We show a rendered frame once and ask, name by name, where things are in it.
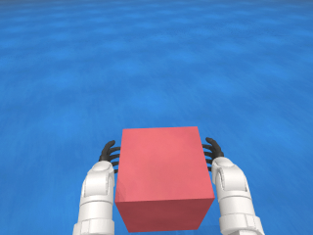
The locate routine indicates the robot left forearm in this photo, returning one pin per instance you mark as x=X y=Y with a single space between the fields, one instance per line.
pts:
x=96 y=201

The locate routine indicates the robot right forearm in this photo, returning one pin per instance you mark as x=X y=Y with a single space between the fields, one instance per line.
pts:
x=237 y=215

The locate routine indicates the robot right hand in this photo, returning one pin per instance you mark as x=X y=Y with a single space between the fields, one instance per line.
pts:
x=215 y=151

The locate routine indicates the carton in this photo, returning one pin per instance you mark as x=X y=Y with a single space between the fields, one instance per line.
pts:
x=163 y=183

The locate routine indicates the robot left hand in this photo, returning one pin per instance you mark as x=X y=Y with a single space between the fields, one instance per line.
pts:
x=106 y=154

